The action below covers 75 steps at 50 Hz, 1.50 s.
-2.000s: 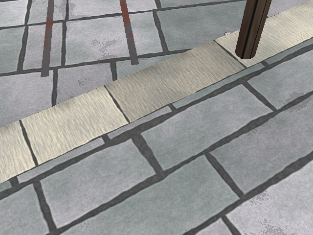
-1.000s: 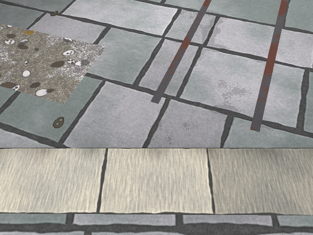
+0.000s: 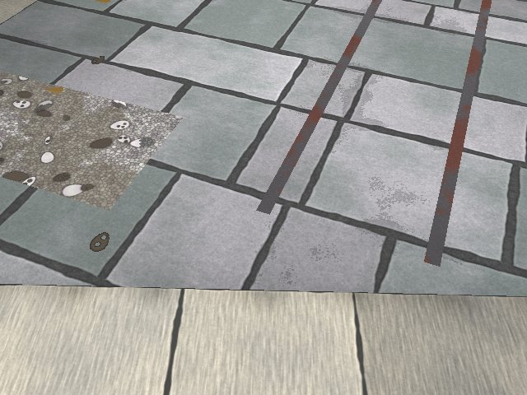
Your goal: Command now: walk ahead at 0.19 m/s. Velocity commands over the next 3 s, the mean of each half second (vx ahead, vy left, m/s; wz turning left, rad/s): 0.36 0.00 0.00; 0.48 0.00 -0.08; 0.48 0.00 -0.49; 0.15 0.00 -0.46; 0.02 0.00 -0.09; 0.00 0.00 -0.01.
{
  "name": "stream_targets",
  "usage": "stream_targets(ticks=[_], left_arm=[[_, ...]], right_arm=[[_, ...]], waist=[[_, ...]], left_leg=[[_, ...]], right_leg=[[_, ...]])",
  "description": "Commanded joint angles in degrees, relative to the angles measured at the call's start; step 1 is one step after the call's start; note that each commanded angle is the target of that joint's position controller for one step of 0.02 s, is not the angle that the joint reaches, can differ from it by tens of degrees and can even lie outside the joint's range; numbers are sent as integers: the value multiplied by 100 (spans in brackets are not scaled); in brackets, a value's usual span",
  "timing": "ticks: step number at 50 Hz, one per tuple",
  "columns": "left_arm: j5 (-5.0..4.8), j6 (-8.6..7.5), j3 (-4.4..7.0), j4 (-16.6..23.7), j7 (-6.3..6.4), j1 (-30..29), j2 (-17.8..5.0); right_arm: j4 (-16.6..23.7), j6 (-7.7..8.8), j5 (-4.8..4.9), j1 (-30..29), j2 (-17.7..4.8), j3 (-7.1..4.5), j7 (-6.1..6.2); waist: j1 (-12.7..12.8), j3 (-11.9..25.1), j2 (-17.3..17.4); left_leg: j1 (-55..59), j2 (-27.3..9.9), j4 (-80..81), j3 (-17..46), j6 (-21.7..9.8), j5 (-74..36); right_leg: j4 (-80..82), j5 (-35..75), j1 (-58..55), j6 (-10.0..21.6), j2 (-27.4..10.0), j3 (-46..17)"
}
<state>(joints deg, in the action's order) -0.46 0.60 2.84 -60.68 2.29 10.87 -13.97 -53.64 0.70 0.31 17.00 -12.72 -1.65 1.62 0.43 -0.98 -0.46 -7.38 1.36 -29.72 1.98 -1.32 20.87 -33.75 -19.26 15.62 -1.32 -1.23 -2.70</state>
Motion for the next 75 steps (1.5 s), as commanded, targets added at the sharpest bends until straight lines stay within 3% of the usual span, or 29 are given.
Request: stream_targets(ticks=[1, 4, 7, 9, 10, 11, 15, 21, 30, 33, 34, 35, 37, 40, 46, 56, 57, 59, 60, 61, 62, 63, 64, 65, 67, 69, 72, 73, 75], left_arm=[[-86, -281, 64, 506, -75, -673, -473], [-170, -552, 73, 527, -241, -546, -479], [-102, -604, 213, -125, -302, 861, -559], [-73, -623, 418, -324, -327, 2187, -1508], [6, -703, 239, -245, -359, 1784, -1073], [836, -906, 28, 60, -358, 1902, -408], [477, -878, -264, 424, -322, 955, 96], [508, -801, -348, 172, -475, 2026, -29], [530, -666, -136, 21, -533, 2183, -411], [675, -660, -37, 28, -559, 2435, -495], [805, -724, -267, 158, -645, 3398, 158], [532, -697, -194, 256, -777, 2528, 80], [370, -773, -26, 701, -600, 831, -211], [612, -615, -195, 780, -436, 1011, 417], [482, -458, -175, 966, -632, 308, 195], [352, -403, 6, 1473, -632, -1274, -56], [359, -441, 17, 1460, -612, -971, -14], [261, -549, 126, 1529, -574, -1133, -263], [210, -611, 152, 1411, -556, -478, -280], [129, -717, 319, 1264, -477, 170, -717], [140, -765, 350, 1077, -386, 1317, -871], [295, -675, 287, 573, -377, 2845, -782], [445, -826, 427, 335, -340, 3026, -939], [338, -896, 459, 452, -327, 2291, -877], [301, -873, 172, 573, -415, 1247, -96], [301, -839, 27, 839, -470, 676, 114], [477, -902, 44, 1042, -409, 524, -247], [521, -965, -59, 1046, -288, 850, 56], [422, -994, -85, 1023, -155, 1238, 22]], right_arm=[[143, 128, 87, 349, -1267, -323, 63], [179, 256, 126, 153, -1086, -309, 39], [284, 225, 141, -239, -1015, -281, -10], [616, 349, 76, -300, -402, -127, -1], [602, 431, 218, -284, -668, -198, -7], [319, 591, -718, -274, -363, -169, -172], [232, 550, -560, -438, -218, -169, -306], [537, 317, -427, -1609, 54, 41, -517], [857, 196, -294, -2408, -286, -81, -495], [361, 289, -102, -703, -715, -276, -372], [80, 333, -73, 807, -854, -248, -343], [-513, 327, -328, 2249, -763, -250, -292], [-344, 587, -345, 777, -755, -329, -205], [-138, 576, -246, -209, 344, 18, -190], [-255, 778, -555, 409, 32, -3, -296], [-765, 597, -500, 1635, -334, 35, -403], [-713, 611, -631, 1462, -377, 25, -354], [-564, 578, -408, 1320, -638, -81, -275], [-537, 573, -626, 1182, -744, -105, -253], [-450, 627, -564, 1328, -645, -87, -226], [-317, 691, -654, 1915, -208, 111, -221], [-185, 695, -592, 1129, -306, 102, -474], [271, 720, -358, 68, -157, 102, -554], [406, 740, -329, -563, -399, 56, -464], [488, 688, -519, -312, -146, 130, -268], [533, 515, -627, -111, 21, 172, -194], [752, 397, -610, -105, 123, 279, -262], [824, 480, -643, -296, 79, 271, -332], [1084, 537, -518, -748, -176, 238, -344]], waist=[[-289, -1001, 1172], [-123, -1039, 944], [510, -303, 553], [800, 325, -1921], [564, 79, -1220], [831, -456, -995], [29, -315, -226], [286, -258, -261], [-33, -229, -595], [-617, 981, -223], [-681, 2667, 961], [-1234, 2592, 802], [-868, -38, 314], [-3, 142, 116], [-52, 52, 202], [-301, -297, 346], [-57, -220, 470], [-64, -56, 438], [274, 4, 644], [273, 617, 243], [464, 1885, -656], [1142, 2218, -850], [1298, 1210, -460], [1155, 208, -278], [334, 202, 63], [-139, 2, 58], [-232, 153, -13], [13, 222, 65], [314, 352, 215]], left_leg=[[-771, -1738, 2166, 2444, -1159, 2638], [-164, -1810, 1942, 2178, -1130, 1339], [-1291, -936, 932, 901, -645, -80], [-3034, 298, -2540, -205, 40, 811], [-3493, 52, -3616, 445, -46, 1171], [-4249, 296, -4380, 1489, -552, 501], [-3790, -310, -3648, 710, -772, -1157], [-3578, -642, -1611, -342, -43, -2173], [-2466, -132, -420, -605, -505, -1884], [960, -66, -640, -518, -1052, -2615], [4209, -1587, -201, 1868, -2377, -2408], [4246, -2242, 985, 3634, -2468, -1522], [1123, -1863, 1565, 2502, -1573, -57], [-704, -1555, 2090, 1382, -1521, -1495], [-729, -1396, 2344, -32, -1483, -3036], [1598, -1774, 1808, -827, -1037, -4267], [1740, -1932, 1503, -852, -967, -4981], [1642, -1631, 994, -1299, -837, -5745], [1075, -1725, 417, -1334, -667, -6588], [274, -1267, -683, -1542, -395, -6000], [-1901, -724, -2400, -1263, 243, -3651], [-3112, 272, -4522, -765, 465, 1303], [-4389, 52, -4891, 250, 110, 1167], [-4599, -354, -5022, 507, 104, 912], [-3344, -615, -4420, 541, -112, 277], [-2723, -698, -3765, 399, -33, 319], [-1844, -610, -3172, -58, 91, -1530], [-2526, -676, -2637, 349, 90, -2714], [-2358, -662, -1010, 233, 103, -4403]], right_leg=[[-1112, -593, 1155, 243, 76, 335], [-703, -896, 1483, 519, -257, 184], [595, 769, -1397, 381, 298, 646], [2217, -506, -2828, 1498, -1840, -3297], [2411, -1040, -2513, 1761, -2132, -3894], [2506, -2342, -2371, 1826, -1792, -3492], [2721, -27, -1626, 1394, -1146, -1333], [2863, 2881, -1226, 1630, -978, -206], [2287, 4761, -1904, 1286, -1367, 66], [-79, 5427, -770, 615, -699, 506], [-2039, 2426, 1468, 198, 185, 382], [-4020, -1339, 2319, 188, 735, -67], [-4585, -361, 3122, 675, -217, -490], [-3690, 124, 1721, 807, -693, -412], [-1910, 2013, 2382, 575, -733, -33], [-249, 1658, 2686, 649, -247, 275], [-785, 1724, 2525, 726, -313, 67], [-25, 921, 1514, 825, 255, 837], [-478, 1398, 612, 986, 308, 676], [-469, 2249, -841, 1335, 523, 508], [-393, 2083, -3670, 2350, -378, -1360], [961, 2121, -4552, 2909, -1280, -3458], [1262, 1433, -4338, 2382, -1232, -3268], [1230, 1300, -3026, 2172, -1186, -2879], [1402, 1502, -987, 2243, -1016, -2320], [1686, 1588, 433, 2200, -821, -2012], [1135, 1804, 1830, 1786, -118, -1093], [726, 1771, 1344, 1711, 25, -1160], [-85, 1148, 1435, 1360, 436, -881]])
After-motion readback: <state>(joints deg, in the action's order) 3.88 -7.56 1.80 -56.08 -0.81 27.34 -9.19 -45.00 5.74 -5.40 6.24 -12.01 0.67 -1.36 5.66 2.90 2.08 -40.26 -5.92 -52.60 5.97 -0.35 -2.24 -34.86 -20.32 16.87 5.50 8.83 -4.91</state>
